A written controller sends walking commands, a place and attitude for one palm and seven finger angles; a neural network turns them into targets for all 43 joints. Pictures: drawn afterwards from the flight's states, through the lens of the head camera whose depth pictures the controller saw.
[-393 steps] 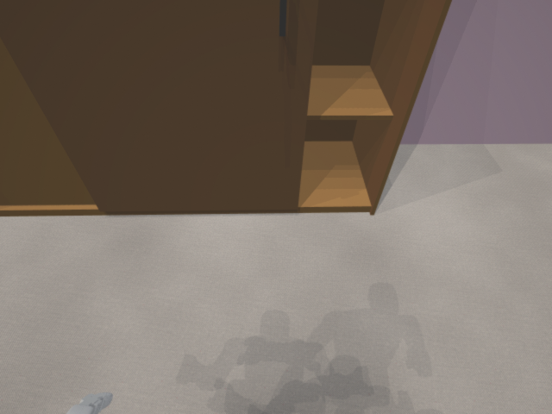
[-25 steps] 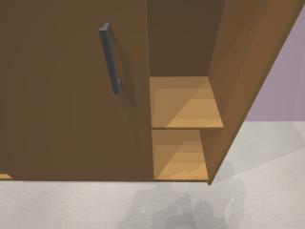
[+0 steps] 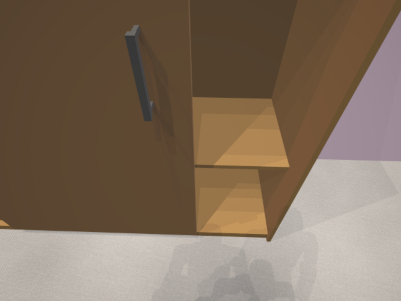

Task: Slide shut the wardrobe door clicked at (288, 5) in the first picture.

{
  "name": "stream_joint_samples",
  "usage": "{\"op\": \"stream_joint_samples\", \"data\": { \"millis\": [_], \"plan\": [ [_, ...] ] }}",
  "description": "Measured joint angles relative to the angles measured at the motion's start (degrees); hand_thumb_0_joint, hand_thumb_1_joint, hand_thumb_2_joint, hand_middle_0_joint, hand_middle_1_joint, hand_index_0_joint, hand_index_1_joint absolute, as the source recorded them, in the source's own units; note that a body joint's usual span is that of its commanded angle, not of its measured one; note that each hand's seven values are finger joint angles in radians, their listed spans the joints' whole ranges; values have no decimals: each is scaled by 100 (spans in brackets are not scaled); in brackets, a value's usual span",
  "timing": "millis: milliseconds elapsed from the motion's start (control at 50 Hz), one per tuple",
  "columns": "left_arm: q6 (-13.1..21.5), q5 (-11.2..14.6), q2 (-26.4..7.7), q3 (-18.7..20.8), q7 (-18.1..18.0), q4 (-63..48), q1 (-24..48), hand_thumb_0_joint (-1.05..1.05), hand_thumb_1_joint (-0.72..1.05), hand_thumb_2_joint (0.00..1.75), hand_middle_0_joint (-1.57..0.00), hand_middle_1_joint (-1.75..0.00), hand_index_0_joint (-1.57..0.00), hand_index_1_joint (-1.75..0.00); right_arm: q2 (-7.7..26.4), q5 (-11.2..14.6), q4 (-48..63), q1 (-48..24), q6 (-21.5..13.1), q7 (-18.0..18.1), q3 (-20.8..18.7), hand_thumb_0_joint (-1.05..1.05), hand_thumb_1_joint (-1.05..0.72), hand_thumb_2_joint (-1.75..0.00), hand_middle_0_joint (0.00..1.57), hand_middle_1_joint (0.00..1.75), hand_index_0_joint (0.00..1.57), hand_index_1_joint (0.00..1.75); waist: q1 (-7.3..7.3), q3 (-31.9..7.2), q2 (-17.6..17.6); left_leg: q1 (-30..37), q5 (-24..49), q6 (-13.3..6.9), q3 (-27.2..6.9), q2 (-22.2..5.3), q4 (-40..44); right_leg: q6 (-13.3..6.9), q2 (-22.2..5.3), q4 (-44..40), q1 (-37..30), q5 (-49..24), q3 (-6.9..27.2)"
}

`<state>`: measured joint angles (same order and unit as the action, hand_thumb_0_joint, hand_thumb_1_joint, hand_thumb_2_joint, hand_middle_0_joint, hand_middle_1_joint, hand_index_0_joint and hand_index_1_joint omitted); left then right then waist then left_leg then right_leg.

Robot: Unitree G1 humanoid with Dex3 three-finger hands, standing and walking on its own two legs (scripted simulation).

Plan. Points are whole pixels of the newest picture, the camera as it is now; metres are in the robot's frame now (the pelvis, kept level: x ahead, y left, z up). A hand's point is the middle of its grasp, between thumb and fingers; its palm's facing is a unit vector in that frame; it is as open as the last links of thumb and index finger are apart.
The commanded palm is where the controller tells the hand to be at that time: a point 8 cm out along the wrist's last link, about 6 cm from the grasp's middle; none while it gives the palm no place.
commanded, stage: look again from close up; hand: left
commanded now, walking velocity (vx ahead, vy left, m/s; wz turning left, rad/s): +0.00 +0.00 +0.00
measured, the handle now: (142, 77) +0.51 +0.16 +0.19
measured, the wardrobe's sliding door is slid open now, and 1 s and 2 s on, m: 0.36 0.36 0.36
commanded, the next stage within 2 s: raise the hand with hooked fingers in 0.42 s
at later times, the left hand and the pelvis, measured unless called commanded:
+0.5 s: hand out of the picture +0.00 +0.16 -0.17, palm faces +0.04 -0.98 -0.19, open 7.3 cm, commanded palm none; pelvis +0.01 -0.01 +0.00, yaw +0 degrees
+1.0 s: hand out of the picture +0.12 +0.19 -0.01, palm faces +0.12 -0.99 -0.01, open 8.9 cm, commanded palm +0.12 +0.24 +0.02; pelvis -0.05 -0.01 -0.05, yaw +2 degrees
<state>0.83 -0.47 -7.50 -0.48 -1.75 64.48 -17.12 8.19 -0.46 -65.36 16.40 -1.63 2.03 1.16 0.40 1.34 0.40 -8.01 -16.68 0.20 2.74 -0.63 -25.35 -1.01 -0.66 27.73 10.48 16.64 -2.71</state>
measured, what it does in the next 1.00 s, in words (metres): shifts its weight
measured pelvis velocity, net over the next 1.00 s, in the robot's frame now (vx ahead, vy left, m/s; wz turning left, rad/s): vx -0.05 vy -0.01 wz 0.03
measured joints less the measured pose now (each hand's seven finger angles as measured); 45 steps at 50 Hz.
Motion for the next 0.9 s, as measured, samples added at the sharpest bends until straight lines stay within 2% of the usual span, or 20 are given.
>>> {"op": "stream_joint_samples", "data": {
  "millis": [540,560,580,600,640,680,720,760,820,840,860,900],
  "plan": [
    [66,-2,-26,22,-53,-16,18,0,91,90,-20,-29,-20,-30,-34,0,-57,4,37,8,-16,1,-91,-90,20,30,20,30,1,-29,26,-53,-26,105,-48,-143,-71,-91,135,-130,-57,-22,-76],
    [-318,209,-25,137,-97,-889,-242,1,92,90,-20,-30,-20,-30,11,36,143,43,-6,66,-39,1,-92,-90,20,30,20,30,12,40,69,-107,-82,95,-38,-192,-180,-86,178,-127,-38,-46,-76],
    [-518,376,-90,173,-170,-2006,-565,2,94,90,-21,-30,-20,-30,73,76,398,133,-240,183,-33,2,-92,-90,20,30,20,30,63,128,82,-75,-120,101,3,-206,-166,-92,191,-84,-17,-55,-39],
    [-375,463,-175,153,-267,-2857,-771,3,94,90,-21,-30,-20,-30,151,96,601,224,-564,264,-39,2,-93,-90,20,30,20,30,109,147,89,-82,-88,109,31,-180,-143,-96,165,-35,26,-51,-12],
    [-244,647,-299,112,-432,-4276,-919,4,93,89,-21,-31,-20,-31,345,197,1006,341,-1066,308,-92,2,-93,-90,20,30,20,30,109,60,153,-179,-10,71,-6,-93,-147,-73,75,49,127,-34,-46],
    [13,789,-332,154,-418,-5282,-779,3,91,88,-20,-32,-20,-33,541,237,1363,258,-1382,327,-141,2,-92,-90,20,30,20,30,23,-62,223,-365,3,25,-84,-21,-281,-38,-6,189,276,1,-121],
    [472,900,-319,267,-238,-5834,-432,3,87,87,-20,-34,-20,-34,679,172,1708,40,-1569,273,-207,2,-92,-90,20,30,20,30,-92,-245,225,-695,-43,2,-142,20,-541,-19,-62,436,575,63,-177],
    [1128,1042,-256,408,152,-6026,-77,2,83,86,-20,-36,-20,-36,725,121,2049,-235,-1674,157,-280,2,-92,-90,20,30,20,30,-143,-441,128,-1099,-132,8,-122,16,-876,-31,-76,786,999,150,-154],
    [2089,1321,-111,543,1082,-6023,103,1,77,83,-21,-40,-21,-40,736,91,2603,-600,-1723,-73,-371,1,-91,-90,20,30,20,30,-136,-620,-78,-1706,-344,41,-41,-42,-1493,-79,-45,1410,1653,324,-66],
    [2304,1343,-89,578,1376,-6005,58,1,74,82,-21,-41,-21,-42,745,86,2796,-691,-1704,-132,-392,1,-91,-90,20,30,20,30,-119,-647,-139,-1889,-428,47,-21,-62,-1712,-95,-34,1624,1845,394,-44],
    [2401,1317,-97,611,1598,-5992,-29,1,72,81,-21,-43,-21,-43,756,88,2985,-760,-1661,-177,-416,1,-91,-90,20,30,20,30,-88,-654,-186,-2039,-508,52,-8,-81,-1909,-107,-24,1816,2002,462,-28],
    [2246,1299,-180,641,1817,-6070,-328,1,67,79,-22,-45,-22,-46,787,112,3352,-836,-1505,-214,-439,1,-91,-90,20,30,20,30,-7,-623,-245,-2241,-624,63,-11,-95,-2212,-104,-24,2113,2203,574,-24]
  ]
}}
